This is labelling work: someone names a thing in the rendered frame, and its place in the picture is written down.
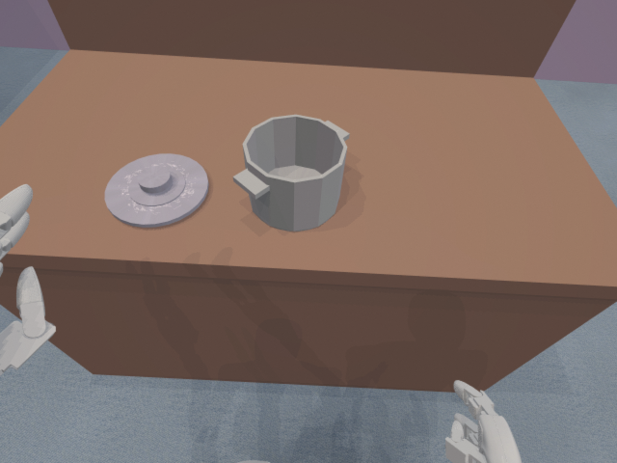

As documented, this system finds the pot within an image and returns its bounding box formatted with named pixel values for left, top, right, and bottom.
left=233, top=115, right=350, bottom=232

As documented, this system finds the robot left hand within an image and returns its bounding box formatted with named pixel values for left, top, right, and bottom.
left=0, top=184, right=56, bottom=376

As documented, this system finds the table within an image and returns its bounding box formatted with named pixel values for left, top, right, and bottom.
left=0, top=0, right=617, bottom=393

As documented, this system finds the robot right hand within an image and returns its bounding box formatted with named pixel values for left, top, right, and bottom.
left=445, top=380, right=522, bottom=463

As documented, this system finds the lid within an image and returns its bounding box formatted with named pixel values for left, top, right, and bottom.
left=105, top=153, right=209, bottom=228

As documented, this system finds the knob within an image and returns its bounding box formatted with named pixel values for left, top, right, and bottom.
left=137, top=166, right=172, bottom=194

